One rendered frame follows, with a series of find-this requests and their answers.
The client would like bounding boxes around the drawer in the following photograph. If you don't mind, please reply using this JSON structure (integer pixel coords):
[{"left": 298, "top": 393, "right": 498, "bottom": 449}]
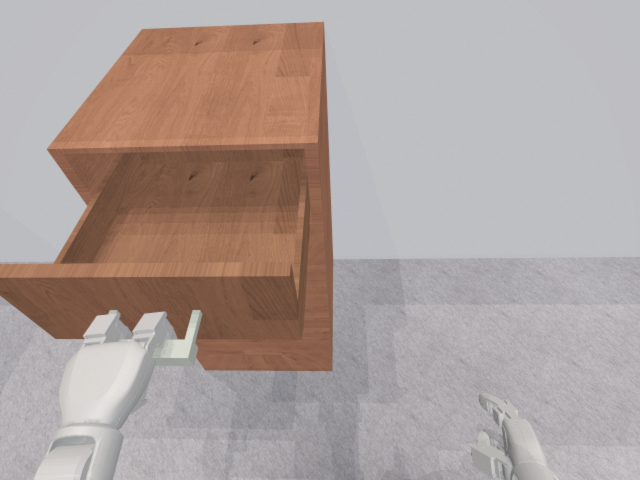
[{"left": 0, "top": 149, "right": 310, "bottom": 340}]

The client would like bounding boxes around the cabinet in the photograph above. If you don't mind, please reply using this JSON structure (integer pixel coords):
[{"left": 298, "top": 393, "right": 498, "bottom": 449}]
[{"left": 47, "top": 22, "right": 333, "bottom": 371}]

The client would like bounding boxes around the right robot hand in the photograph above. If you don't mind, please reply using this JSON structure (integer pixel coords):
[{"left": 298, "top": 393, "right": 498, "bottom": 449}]
[{"left": 471, "top": 393, "right": 548, "bottom": 480}]

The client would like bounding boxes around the handle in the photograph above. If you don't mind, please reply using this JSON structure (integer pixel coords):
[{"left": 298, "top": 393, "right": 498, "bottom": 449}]
[{"left": 108, "top": 310, "right": 202, "bottom": 366}]

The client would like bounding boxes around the left robot hand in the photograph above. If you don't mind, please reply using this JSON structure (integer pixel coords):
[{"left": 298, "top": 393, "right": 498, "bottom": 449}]
[{"left": 59, "top": 311, "right": 178, "bottom": 430}]

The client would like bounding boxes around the left robot forearm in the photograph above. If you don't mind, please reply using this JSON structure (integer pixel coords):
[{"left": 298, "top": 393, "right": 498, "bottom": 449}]
[{"left": 33, "top": 423, "right": 124, "bottom": 480}]

